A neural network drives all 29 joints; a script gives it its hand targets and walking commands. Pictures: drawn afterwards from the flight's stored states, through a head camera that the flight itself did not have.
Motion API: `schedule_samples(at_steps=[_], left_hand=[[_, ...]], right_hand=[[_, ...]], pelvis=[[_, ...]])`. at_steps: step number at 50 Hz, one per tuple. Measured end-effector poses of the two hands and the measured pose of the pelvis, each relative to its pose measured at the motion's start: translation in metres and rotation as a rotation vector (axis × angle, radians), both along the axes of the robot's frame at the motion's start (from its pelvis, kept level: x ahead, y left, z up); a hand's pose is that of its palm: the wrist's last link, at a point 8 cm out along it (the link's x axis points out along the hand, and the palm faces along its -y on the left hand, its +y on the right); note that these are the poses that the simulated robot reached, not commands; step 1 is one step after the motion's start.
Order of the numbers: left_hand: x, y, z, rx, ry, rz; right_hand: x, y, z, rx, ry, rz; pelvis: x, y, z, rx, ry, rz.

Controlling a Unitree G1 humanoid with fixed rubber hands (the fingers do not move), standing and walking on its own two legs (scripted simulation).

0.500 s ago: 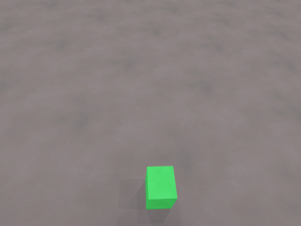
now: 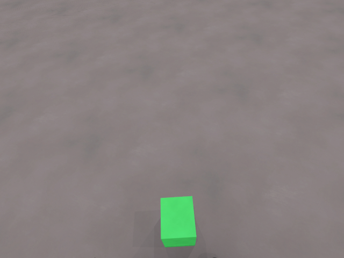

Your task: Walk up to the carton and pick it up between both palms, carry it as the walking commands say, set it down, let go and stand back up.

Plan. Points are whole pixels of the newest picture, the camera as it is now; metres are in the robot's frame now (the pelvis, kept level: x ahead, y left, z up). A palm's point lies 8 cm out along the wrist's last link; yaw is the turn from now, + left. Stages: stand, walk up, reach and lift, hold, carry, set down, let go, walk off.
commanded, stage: walk up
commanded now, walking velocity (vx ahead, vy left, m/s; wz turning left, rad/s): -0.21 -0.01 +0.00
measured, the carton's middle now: (178, 222) +0.36 +0.03 -0.66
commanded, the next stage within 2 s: none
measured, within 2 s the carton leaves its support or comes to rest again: neither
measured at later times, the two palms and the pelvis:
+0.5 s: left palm out of the picture -0.06 +0.32 -0.14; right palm out of the picture -0.05 -0.17 -0.10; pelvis -0.07 +0.07 +0.02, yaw +2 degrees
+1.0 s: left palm out of the picture -0.06 +0.28 -0.14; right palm out of the picture -0.14 -0.21 -0.09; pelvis -0.07 +0.03 +0.02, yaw -1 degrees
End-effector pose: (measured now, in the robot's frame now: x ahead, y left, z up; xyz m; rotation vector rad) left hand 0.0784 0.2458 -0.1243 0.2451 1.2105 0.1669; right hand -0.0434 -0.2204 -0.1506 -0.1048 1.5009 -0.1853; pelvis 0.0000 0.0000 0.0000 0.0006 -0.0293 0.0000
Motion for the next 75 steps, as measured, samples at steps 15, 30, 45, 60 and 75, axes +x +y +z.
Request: schedule_samples(at_steps=[15,30,45,60,75], left_hand=[[-0.064,0.038,-0.046,-0.073,-0.016,0.061],[-0.169,0.065,-0.028,-0.134,0.215,0.118],[-0.167,0.050,-0.015,-0.108,0.229,0.021],[-0.055,-0.049,-0.010,-0.111,0.024,-0.064],[-0.098,-0.066,0.007,0.050,0.154,0.098]], right_hand=[[0.018,-0.014,0.024,-0.178,-0.183,0.088],[-0.012,0.067,0.051,-0.113,-0.213,0.060],[-0.089,0.037,0.048,-0.124,-0.058,-0.046],[-0.064,-0.047,0.030,-0.069,-0.051,-0.065],[0.076,-0.105,0.009,-0.034,-0.148,0.086]], pelvis=[[-0.061,0.032,-0.020,-0.040,0.004,0.031],[-0.072,0.069,0.015,-0.061,0.041,0.006],[-0.075,0.054,0.017,-0.064,0.032,-0.008],[-0.037,-0.033,0.008,-0.004,0.006,-0.039],[-0.005,-0.071,0.005,0.037,0.025,0.002]])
